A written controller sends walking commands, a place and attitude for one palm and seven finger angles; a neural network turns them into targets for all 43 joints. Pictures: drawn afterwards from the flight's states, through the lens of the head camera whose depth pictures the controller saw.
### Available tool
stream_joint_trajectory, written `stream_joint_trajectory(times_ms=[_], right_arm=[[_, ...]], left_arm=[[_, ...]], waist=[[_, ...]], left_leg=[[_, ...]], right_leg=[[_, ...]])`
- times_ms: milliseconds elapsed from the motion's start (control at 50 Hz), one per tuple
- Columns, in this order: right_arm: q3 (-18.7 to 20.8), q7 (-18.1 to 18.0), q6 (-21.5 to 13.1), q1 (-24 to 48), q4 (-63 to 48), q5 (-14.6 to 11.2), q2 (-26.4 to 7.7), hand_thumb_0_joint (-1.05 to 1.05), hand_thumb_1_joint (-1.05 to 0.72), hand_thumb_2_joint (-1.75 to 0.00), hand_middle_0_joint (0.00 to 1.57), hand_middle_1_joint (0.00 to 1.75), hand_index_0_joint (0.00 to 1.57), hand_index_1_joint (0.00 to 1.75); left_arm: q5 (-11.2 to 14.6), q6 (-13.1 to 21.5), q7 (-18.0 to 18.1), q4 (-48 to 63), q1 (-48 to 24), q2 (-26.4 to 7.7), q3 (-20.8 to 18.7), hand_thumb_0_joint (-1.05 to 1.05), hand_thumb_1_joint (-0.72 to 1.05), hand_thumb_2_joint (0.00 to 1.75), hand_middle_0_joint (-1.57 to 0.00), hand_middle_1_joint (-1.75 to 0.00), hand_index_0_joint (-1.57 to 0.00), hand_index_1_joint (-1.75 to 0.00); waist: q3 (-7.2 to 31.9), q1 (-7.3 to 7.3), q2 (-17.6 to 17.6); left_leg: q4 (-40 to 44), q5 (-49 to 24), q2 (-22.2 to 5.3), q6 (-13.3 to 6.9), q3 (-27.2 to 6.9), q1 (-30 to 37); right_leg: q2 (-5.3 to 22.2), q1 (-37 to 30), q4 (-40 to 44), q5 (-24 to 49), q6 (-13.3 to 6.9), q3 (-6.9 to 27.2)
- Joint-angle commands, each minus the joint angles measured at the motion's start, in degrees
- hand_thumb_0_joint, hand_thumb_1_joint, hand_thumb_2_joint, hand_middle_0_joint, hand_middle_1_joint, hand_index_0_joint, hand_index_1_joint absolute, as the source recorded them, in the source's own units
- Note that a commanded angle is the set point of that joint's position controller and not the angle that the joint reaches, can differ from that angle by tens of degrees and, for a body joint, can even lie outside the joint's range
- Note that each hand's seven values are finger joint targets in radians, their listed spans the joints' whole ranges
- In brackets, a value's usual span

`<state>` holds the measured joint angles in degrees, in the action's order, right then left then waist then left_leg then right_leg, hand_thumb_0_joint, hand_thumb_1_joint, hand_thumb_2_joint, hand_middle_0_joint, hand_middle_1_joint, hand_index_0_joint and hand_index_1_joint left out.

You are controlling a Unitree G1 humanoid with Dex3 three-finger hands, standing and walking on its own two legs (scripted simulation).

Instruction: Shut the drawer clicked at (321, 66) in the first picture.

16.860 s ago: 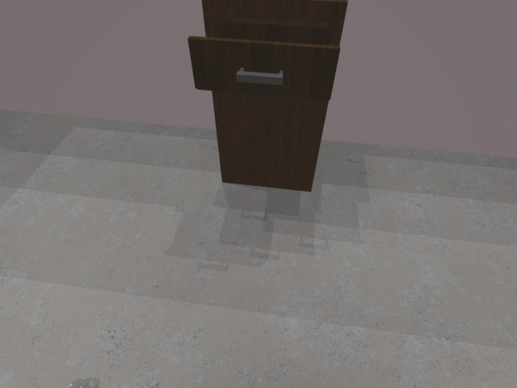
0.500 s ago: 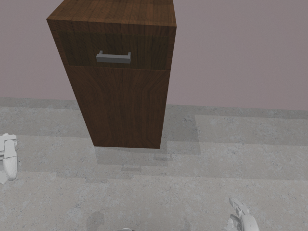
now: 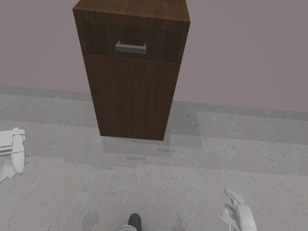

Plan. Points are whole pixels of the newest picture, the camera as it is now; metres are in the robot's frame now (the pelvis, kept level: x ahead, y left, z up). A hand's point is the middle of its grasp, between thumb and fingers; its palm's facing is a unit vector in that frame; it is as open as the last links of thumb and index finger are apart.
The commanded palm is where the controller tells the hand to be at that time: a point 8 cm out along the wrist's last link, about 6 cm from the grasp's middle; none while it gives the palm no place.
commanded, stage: stop stepping back and stand still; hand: left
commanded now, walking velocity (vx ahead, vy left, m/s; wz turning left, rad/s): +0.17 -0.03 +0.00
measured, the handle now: (131, 46) +0.85 +0.17 +0.03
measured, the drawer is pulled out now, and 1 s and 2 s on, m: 0.00 0.00 0.00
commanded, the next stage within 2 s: let the arm hang, fingers relaxed in 1.26 s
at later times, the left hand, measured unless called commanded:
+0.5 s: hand out of the picture +0.11 +0.28 +0.18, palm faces +0.26 -0.85 -0.46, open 3.2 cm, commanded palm +0.07 +0.32 +0.19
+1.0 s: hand out of the picture +0.10 +0.28 +0.18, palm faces +0.37 -0.82 -0.43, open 3.2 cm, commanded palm +0.05 +0.32 +0.19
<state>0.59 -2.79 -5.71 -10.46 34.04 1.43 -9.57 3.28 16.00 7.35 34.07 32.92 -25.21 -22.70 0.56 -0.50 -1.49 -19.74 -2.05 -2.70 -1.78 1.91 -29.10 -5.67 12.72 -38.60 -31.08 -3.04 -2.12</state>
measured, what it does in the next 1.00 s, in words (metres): walks backwards: right foot, then left foot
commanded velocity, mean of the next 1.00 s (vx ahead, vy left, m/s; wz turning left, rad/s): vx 0.13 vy -0.07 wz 0.00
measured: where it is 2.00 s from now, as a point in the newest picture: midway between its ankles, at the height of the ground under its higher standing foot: outside the picture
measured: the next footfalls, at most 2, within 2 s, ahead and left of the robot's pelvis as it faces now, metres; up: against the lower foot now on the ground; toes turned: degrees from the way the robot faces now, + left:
right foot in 0.02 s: -0.02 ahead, -0.14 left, +0.00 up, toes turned -2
left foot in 0.16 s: +0.11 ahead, +0.09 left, +0.00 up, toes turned -4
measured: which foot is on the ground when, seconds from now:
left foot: down 0.00-0.02, up 0.04-0.14, down 0.16-0.40, up 0.42-0.56, down 0.58-1.00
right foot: up 0.00-0.00, down 0.02-0.16, up 0.18-0.40, down 0.42-1.00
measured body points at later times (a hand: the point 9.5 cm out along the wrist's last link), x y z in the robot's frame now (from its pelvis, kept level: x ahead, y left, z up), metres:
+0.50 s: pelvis -0.09 +0.06 +0.00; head -0.10 +0.08 +0.45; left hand +0.09 +0.32 +0.21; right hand +0.03 -0.20 -0.08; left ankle +0.00 +0.14 -0.69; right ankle -0.09 -0.04 -0.73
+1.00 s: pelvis -0.10 +0.06 +0.00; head -0.11 +0.05 +0.45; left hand +0.07 +0.33 +0.20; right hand +0.01 -0.19 -0.10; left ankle -0.06 +0.19 -0.72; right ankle -0.12 -0.03 -0.73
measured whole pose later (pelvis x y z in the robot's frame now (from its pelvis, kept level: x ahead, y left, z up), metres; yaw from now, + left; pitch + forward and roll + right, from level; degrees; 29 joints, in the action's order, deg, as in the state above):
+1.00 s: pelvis -0.10 +0.06 +0.00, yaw -5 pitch -1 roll +0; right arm -0.4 -4.5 -4.8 -15.0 39.2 0.7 -12.0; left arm 1.8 10.8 9.5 31.8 35.0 -19.9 -21.2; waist 0.7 -0.4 -0.6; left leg -37.5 16.9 -3.0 -0.3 3.0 -19.6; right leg 0.5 13.7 -32.8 -18.4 -2.9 -6.9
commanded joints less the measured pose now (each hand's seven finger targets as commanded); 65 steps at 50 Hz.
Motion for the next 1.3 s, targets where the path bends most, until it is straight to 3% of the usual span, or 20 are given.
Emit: stream_joint_trajectory(times_ms=[0, 20, 60, 100, 140, 180, 340, 380, 420, 520, 540, 560, 600, 740, 760, 800, 820, 940, 1040, 1280], right_arm=[[2.5, -0.6, -2.0, 2.5, -6.0, 0.0, -7.7, 0.00, -0.90, -0.90, 0.20, 0.30, 0.20, 0.30], [2.3, -0.5, -1.8, 2.4, -4.7, 2.0, -7.9, 0.00, -0.90, -0.90, 0.20, 0.30, 0.20, 0.30], [2.2, -1.8, -1.7, 3.2, -5.9, -0.4, -8.1, 0.00, -0.90, -0.90, 0.20, 0.30, 0.20, 0.30], [1.3, -3.2, -2.5, 3.7, -5.2, -1.1, -9.4, 0.00, -0.90, -0.90, 0.20, 0.30, 0.20, 0.30], [0.6, -3.7, -5.0, 3.4, -6.9, -1.3, -10.0, 0.00, -0.90, -0.90, 0.20, 0.30, 0.20, 0.30], [0.4, -2.7, -5.8, 3.2, -6.7, -0.6, -7.9, 0.00, -0.90, -0.90, 0.20, 0.30, 0.20, 0.30], [1.4, -1.0, -2.0, 3.6, -8.4, 0.6, -8.1, 0.00, -0.90, -0.90, 0.20, 0.30, 0.20, 0.30], [1.8, -1.4, -0.2, 2.1, -6.8, 0.1, -7.7, 0.00, -0.90, -0.90, 0.20, 0.30, 0.20, 0.30], [1.5, -1.2, -0.2, 2.0, -5.0, 0.2, -7.6, 0.00, -0.90, -0.90, 0.20, 0.30, 0.20, 0.30], [1.3, -3.8, -2.2, 4.0, -4.7, -0.7, -8.6, 0.00, -0.90, -0.90, 0.20, 0.30, 0.20, 0.30], [0.8, -4.0, -3.2, 3.3, -5.0, -0.5, -9.6, 0.00, -0.90, -0.90, 0.20, 0.30, 0.20, 0.30], [0.9, -3.8, -4.0, 2.2, -5.9, -0.6, -10.4, 0.00, -0.90, -0.90, 0.20, 0.30, 0.20, 0.30], [1.4, -2.2, -4.9, 2.1, -5.4, -0.4, -8.9, 0.00, -0.90, -0.90, 0.20, 0.30, 0.20, 0.30], [1.6, -0.8, -1.9, 2.8, -7.9, -0.1, -8.4, 0.00, -0.90, -0.90, 0.20, 0.30, 0.20, 0.30], [1.6, -0.9, -1.1, 2.6, -7.9, -0.1, -8.2, 0.00, -0.90, -0.90, 0.20, 0.30, 0.20, 0.30], [1.9, -1.2, -0.2, 1.9, -7.5, -0.8, -7.0, 0.00, -0.90, -0.90, 0.20, 0.30, 0.20, 0.30], [1.5, -1.4, -1.2, 2.2, -6.6, -0.3, -7.6, 0.00, -0.90, -0.90, 0.20, 0.30, 0.20, 0.30], [0.8, -2.9, -3.4, 3.7, -4.6, -0.8, -7.3, 0.00, -0.90, -0.90, 0.20, 0.30, 0.20, 0.30], [1.0, -2.7, -4.1, 2.9, -6.0, -1.4, -8.1, 0.00, -0.90, -0.90, 0.20, 0.30, 0.20, 0.30], [1.3, -2.0, -1.7, 3.3, -8.3, -1.7, -7.7, 0.00, -0.90, -0.90, 0.20, 0.30, 0.20, 0.30]], left_arm=[[0.2, 3.0, 1.6, 16.4, 0.1, -10.8, -6.8, 0.00, 0.90, 0.90, -1.40, -1.60, -1.40, -1.60], [-0.1, 2.9, 2.5, 16.8, -4.5, -12.4, -10.3, 0.00, 0.90, 0.90, -1.40, -1.60, -1.40, -1.60], [-0.6, -0.8, 1.3, 9.9, -6.8, -5.8, -3.5, 0.00, 0.90, 0.90, -1.40, -1.60, -1.40, -1.60], [-1.1, -2.0, 1.4, 6.7, -8.8, -5.0, -2.9, 0.00, 0.90, 0.90, -1.40, -1.60, -1.40, -1.60], [-1.6, -0.8, 1.8, 11.1, -10.7, -6.3, -3.8, 0.00, 0.90, 0.90, -1.40, -1.60, -1.40, -1.60], [-1.3, -0.4, 2.1, 12.7, -7.1, -7.2, -5.5, 0.00, 0.90, 0.90, -1.40, -1.60, -1.40, -1.60], [-1.4, -4.4, 2.2, 14.6, 8.6, -6.3, -4.3, 0.00, 0.90, 0.90, -1.40, -1.60, -1.40, -1.60], [-0.7, -4.8, 1.9, 15.2, 4.9, -9.4, -7.1, 0.00, 0.90, 0.90, -1.40, -1.60, -1.40, -1.60], [-0.4, -3.5, 2.2, 14.5, -4.9, -10.5, -8.9, 0.00, 0.90, 0.90, -1.40, -1.60, -1.40, -1.60], [-1.6, -3.7, 2.7, 8.9, -7.0, -3.4, -1.1, 0.00, 0.90, 0.90, -1.40, -1.60, -1.40, -1.60], [-1.6, -2.8, 2.7, 11.1, -8.6, -4.1, -1.3, 0.00, 0.90, 0.90, -1.40, -1.60, -1.40, -1.60], [-1.6, -1.6, 3.0, 13.8, -8.7, -4.4, -2.0, 0.00, 0.90, 0.90, -1.40, -1.60, -1.40, -1.60], [-2.1, -0.8, 2.4, 13.5, -6.4, -7.1, -4.9, 0.00, 0.90, 0.90, -1.40, -1.60, -1.40, -1.60], [-1.8, -2.2, 2.8, 13.4, 7.6, -6.2, -6.2, 0.00, 0.90, 0.90, -1.40, -1.60, -1.40, -1.60], [-1.8, -3.0, 2.8, 11.7, 7.3, -5.9, -6.0, 0.00, 0.90, 0.90, -1.40, -1.60, -1.40, -1.60], [-1.1, -3.6, 2.8, 11.3, 2.5, -8.6, -7.7, 0.00, 0.90, 0.90, -1.40, -1.60, -1.40, -1.60], [-1.0, -2.5, 3.4, 11.1, -1.7, -8.6, -8.3, 0.00, 0.90, 0.90, -1.40, -1.60, -1.40, -1.60], [-1.6, -1.7, 3.0, 8.7, -2.3, -3.9, -2.9, 0.00, 0.90, 0.90, -1.40, -1.60, -1.40, -1.60], [-1.8, -0.6, 2.5, 10.5, 0.3, -4.8, -4.4, 0.00, 0.90, 0.90, -1.40, -1.60, -1.40, -1.60], [-0.5, -1.3, 2.4, 8.2, 5.7, -5.2, -5.5, 0.00, 0.90, 0.90, -1.40, -1.60, -1.40, -1.60]], waist=[[5.1, 0.67, 8.8], [4.1, 0.60, 4.8], [-0.4, 2.06, 13.9], [-4.6, 3.08, 0.4], [-2.2, 1.24, -17.9], [3.4, 0.87, -15.0], [4.9, -0.06, -6.9], [5.1, 0.83, 10.6], [3.8, 2.22, 11.3], [-3.7, 3.20, 1.2], [-4.6, 2.97, -8.4], [-3.9, 2.57, -20.7], [-2.6, 2.62, -15.5], [1.4, 0.50, -12.9], [0.8, 0.49, -8.1], [0.5, 1.07, 13.5], [-0.1, 1.37, 9.4], [-1.1, 1.52, 5.6], [2.3, 0.89, -7.1], [4.2, 1.12, 1.2]], left_leg=[[-31.4, 17.6, 3.1, 5.5, -1.1, 24.2], [-37.5, 20.3, 1.6, 4.8, -3.6, 21.6], [-33.7, 22.3, 0.6, 2.9, -5.9, 16.7], [-11.2, 20.8, -1.0, 1.9, -7.4, 18.2], [9.5, 26.2, -10.6, -1.4, -24.8, 13.1], [20.4, 48.2, -12.7, 5.0, -30.6, 11.2], [5.7, 31.9, -2.0, 5.9, -3.0, 4.5], [-30.2, 21.9, 2.9, 3.5, 0.9, 6.6], [-45.5, 23.3, 0.3, 3.5, -4.5, -1.3], [-13.0, 25.1, -1.4, 0.3, 1.4, 16.0], [-2.4, 29.5, -3.1, -0.8, -3.6, 14.8], [5.5, 31.9, -12.5, -4.9, -22.2, 17.8], [14.1, 43.6, -17.6, -7.5, -34.0, 10.2], [5.8, 40.2, -8.6, -0.9, -8.0, -4.4], [-1.7, 38.4, -5.6, 0.1, -5.2, -6.5], [-33.1, 25.8, 2.1, 2.0, 0.2, -7.8], [-39.4, 25.4, 0.9, 2.4, -1.5, -6.9], [-11.3, 17.4, -0.1, 0.9, 2.0, 14.0], [-2.6, 2.3, -7.4, -1.9, -8.1, 16.1], [-8.3, 4.0, -1.8, 1.0, -0.8, 17.3]], right_leg=[[22.7, 28.7, 34.0, -4.8, -8.2, 22.4], [25.4, 29.7, 32.4, 1.5, -9.1, 20.3], [19.5, 25.4, 25.2, -3.1, -5.5, 12.4], [12.9, 21.8, 13.7, 1.9, -0.6, 5.9], [3.7, 12.5, -1.9, 4.3, 3.5, 1.5], [2.0, 7.9, -13.2, 0.8, 2.8, 4.5], [2.3, -11.5, 17.0, 2.4, -0.8, -3.0], [21.4, 5.3, 28.1, -2.2, -8.9, 16.7], [27.6, 11.5, 29.1, -12.1, -11.6, 20.2], [17.4, 18.0, 15.3, -11.6, -4.2, 3.2], [12.2, 15.6, 4.0, -6.4, -2.1, -0.7], [6.1, 20.4, -9.6, -3.0, 1.6, -4.2], [5.2, 18.3, -26.3, -0.2, 2.2, 1.6], [3.3, -11.4, 5.4, 0.8, 0.5, -5.5], [4.6, -13.0, 11.9, 1.0, -0.5, -2.7], [23.9, -3.5, 28.6, -2.2, -8.6, 25.6], [27.2, -0.1, 28.8, 5.3, -10.3, 26.2], [17.6, 6.8, 18.9, 10.8, -3.5, 7.0], [8.6, 1.5, 8.9, 21.6, 3.3, 0.4], [13.0, -1.0, 16.2, 31.4, 1.6, 4.6]])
